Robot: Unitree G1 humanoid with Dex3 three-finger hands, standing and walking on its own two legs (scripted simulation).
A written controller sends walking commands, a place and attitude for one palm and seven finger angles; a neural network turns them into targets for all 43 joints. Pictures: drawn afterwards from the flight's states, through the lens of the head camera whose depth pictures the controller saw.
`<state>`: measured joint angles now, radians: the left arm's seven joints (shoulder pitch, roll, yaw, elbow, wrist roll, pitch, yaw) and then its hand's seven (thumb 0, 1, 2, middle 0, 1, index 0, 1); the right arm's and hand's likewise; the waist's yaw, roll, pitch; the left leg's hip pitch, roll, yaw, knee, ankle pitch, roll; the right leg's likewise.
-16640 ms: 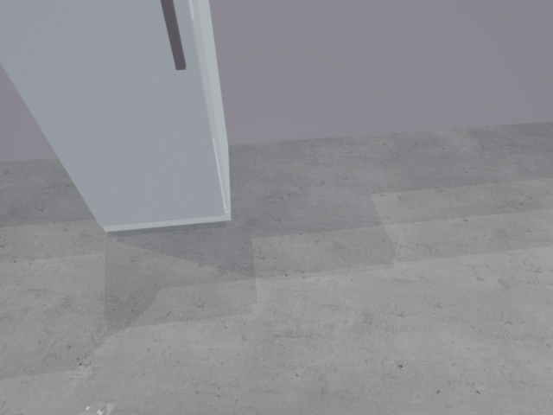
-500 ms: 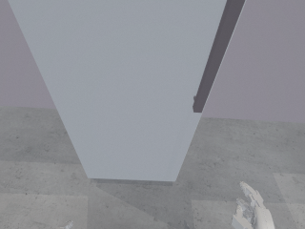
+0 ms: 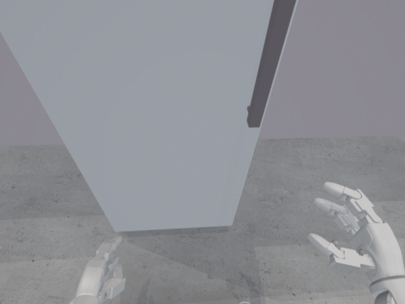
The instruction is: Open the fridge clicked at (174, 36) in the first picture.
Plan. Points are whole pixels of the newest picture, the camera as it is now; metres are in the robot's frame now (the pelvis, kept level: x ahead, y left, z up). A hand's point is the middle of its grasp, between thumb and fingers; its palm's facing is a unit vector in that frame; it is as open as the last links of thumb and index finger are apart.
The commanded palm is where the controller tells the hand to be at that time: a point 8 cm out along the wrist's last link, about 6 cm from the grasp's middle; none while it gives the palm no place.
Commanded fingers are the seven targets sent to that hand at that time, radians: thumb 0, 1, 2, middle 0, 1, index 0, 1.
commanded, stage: raise the hand to about handle height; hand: right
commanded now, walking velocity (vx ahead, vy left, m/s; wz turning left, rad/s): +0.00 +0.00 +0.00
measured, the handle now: (267, 52) +0.54 -0.10 +0.24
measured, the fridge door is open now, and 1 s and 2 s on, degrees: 0 0 0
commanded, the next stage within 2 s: move the hooked fingers beside the handle in 1.42 s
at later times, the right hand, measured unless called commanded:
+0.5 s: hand (399, 192) +0.26 -0.28 +0.17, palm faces +0.00 +0.99 -0.10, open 13.1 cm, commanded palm +0.23 -0.32 +0.19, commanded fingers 0.00 0.50 -0.30 0.30 1.20 0.30 1.20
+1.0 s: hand out of the picture +0.29 -0.32 +0.26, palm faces +0.03 +0.99 -0.15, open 14.0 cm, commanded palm +0.25 -0.35 +0.26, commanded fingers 0.00 0.50 -0.30 0.30 1.20 0.30 1.20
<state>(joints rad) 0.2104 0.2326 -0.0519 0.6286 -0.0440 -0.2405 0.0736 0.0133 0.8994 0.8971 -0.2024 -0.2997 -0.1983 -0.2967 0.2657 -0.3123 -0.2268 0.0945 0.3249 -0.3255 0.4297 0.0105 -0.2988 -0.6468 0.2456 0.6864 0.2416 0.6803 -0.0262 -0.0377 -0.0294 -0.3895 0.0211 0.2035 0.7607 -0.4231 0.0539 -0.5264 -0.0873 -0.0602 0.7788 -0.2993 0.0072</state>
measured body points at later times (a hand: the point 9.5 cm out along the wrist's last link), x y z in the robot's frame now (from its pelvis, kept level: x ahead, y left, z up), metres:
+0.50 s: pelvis +0.01 -0.04 +0.03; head -0.01 -0.04 +0.48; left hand +0.19 +0.20 -0.02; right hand +0.26 -0.33 +0.18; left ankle -0.01 +0.08 -0.71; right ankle +0.06 -0.13 -0.71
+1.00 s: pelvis +0.00 -0.03 +0.03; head -0.03 -0.02 +0.48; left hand +0.20 +0.18 -0.03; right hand +0.28 -0.37 +0.27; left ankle -0.01 +0.08 -0.71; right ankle +0.06 -0.13 -0.71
